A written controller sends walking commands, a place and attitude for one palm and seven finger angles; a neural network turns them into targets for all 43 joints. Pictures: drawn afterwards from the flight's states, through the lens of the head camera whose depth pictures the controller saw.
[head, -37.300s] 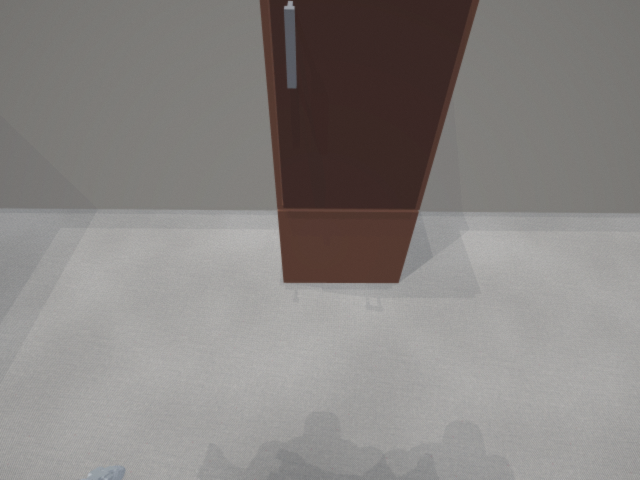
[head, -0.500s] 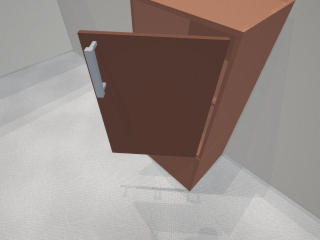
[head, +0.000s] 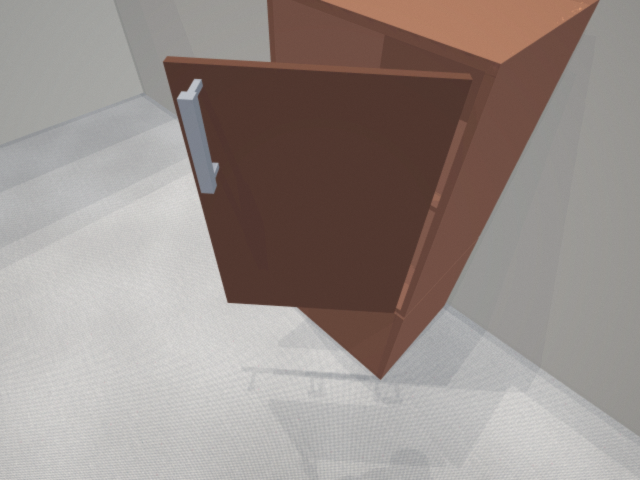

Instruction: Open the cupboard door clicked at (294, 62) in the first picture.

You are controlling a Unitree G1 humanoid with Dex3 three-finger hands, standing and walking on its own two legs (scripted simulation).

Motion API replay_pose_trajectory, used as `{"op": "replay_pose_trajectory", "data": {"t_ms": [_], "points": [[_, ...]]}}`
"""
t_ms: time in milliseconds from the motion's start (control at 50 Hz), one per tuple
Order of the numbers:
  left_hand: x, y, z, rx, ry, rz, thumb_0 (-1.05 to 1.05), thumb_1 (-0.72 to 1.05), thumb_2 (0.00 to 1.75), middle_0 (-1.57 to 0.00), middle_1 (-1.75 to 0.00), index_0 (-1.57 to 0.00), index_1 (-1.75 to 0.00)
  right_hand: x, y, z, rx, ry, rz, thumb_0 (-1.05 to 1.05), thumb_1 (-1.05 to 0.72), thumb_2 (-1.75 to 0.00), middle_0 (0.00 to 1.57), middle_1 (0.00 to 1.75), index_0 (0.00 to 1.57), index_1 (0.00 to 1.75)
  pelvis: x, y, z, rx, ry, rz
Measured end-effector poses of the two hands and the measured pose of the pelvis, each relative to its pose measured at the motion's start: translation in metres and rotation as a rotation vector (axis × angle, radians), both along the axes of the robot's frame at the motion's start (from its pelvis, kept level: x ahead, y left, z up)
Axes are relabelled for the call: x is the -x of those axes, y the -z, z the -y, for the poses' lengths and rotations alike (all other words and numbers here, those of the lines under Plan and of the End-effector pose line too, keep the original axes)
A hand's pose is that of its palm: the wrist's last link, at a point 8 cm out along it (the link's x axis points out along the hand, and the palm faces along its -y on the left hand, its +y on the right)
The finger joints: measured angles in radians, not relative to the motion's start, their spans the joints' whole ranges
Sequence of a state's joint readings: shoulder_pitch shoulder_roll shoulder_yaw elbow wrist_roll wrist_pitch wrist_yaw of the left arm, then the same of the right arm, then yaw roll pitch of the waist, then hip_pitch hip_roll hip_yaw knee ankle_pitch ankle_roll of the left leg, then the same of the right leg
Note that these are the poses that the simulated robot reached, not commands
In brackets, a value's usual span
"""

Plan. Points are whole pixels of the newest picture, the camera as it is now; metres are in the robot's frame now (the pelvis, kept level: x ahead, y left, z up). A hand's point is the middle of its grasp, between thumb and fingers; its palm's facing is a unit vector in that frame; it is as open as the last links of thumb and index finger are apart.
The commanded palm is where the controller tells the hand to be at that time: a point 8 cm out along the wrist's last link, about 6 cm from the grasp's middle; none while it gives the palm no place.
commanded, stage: look again from close up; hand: left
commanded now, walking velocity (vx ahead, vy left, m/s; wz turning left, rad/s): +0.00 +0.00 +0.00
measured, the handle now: (202, 139) +0.53 +0.21 +0.14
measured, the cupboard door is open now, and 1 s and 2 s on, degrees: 41 41 41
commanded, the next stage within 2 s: raise the hand with hooked fingers in 0.04 s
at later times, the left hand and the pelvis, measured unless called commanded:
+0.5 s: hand (168, 450) +0.16 +0.18 -0.01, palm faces -0.02 -1.00 -0.01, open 8.3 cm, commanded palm +0.12 +0.26 -0.02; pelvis -0.04 +0.00 -0.06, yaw +2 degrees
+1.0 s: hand (113, 400) +0.19 +0.24 +0.05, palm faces +0.05 -1.00 -0.06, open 11.2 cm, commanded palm +0.15 +0.29 +0.06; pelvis -0.04 +0.00 -0.03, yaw +2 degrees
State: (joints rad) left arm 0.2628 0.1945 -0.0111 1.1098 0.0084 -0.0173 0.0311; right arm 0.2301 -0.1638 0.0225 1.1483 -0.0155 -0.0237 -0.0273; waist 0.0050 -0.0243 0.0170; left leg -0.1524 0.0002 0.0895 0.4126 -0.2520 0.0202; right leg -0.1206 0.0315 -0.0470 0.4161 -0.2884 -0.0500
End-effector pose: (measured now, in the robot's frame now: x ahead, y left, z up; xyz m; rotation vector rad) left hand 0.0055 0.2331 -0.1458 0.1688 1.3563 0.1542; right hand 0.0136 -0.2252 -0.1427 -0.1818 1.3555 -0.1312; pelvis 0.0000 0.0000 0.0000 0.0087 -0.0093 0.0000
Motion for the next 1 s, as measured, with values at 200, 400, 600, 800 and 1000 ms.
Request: {"op": "replay_pose_trajectory", "data": {"t_ms": [200, 400, 600, 800, 1000], "points": [[-0.035, -0.021, -0.013, -0.012, -0.078, 0.198, 0.01, 0.90, 0.89, -0.20, -0.30, -0.20, -0.31, -0.011, -0.005, -0.002, 0.018, 0.006, 0.101, 0.01, -0.91, -0.90, 0.20, 0.30, 0.20, 0.30, 0.002, 0.002, -0.009, 0.004, -0.003, -0.010], [-0.161, -0.159, -0.010, 0.076, 0.073, 1.335, 0.00, 0.79, 0.84, -0.20, -0.38, -0.20, -0.38, -0.115, -0.034, 0.014, 0.042, -0.093, 0.684, 0.01, -0.91, -0.90, 0.20, 0.30, 0.20, 0.30, 0.030, 0.033, -0.006, -0.005, -0.029, -0.132], [-0.101, -0.125, -0.022, 0.097, 0.053, 1.280, 0.01, 0.56, 0.75, -0.22, -0.52, -0.22, -0.52, -0.166, -0.055, 0.015, 0.070, -0.206, 0.897, 0.01, -0.91, -0.90, 0.20, 0.30, 0.20, 0.30, 0.048, 0.062, 0.007, 0.021, -0.052, -0.156], [-0.137, -0.173, -0.028, 0.105, 0.195, 1.353, 0.01, 0.33, 0.65, -0.24, -0.67, -0.24, -0.67, -0.118, -0.028, -0.006, -0.009, -0.186, 0.739, 0.01, -0.90, -0.90, 0.20, 0.30, 0.21, 0.30, 0.052, 0.048, 0.011, 0.041, -0.067, -0.119], [-0.157, -0.201, -0.055, 0.088, 0.149, 1.350, 0.00, 0.10, 0.55, -0.26, -0.82, -0.26, -0.82, -0.077, -0.032, 0.013, 0.042, -0.110, 0.662, 0.02, -0.90, -0.90, 0.20, 0.30, 0.21, 0.30, 0.043, 0.031, 0.001, 0.026, -0.038, -0.095]]}}
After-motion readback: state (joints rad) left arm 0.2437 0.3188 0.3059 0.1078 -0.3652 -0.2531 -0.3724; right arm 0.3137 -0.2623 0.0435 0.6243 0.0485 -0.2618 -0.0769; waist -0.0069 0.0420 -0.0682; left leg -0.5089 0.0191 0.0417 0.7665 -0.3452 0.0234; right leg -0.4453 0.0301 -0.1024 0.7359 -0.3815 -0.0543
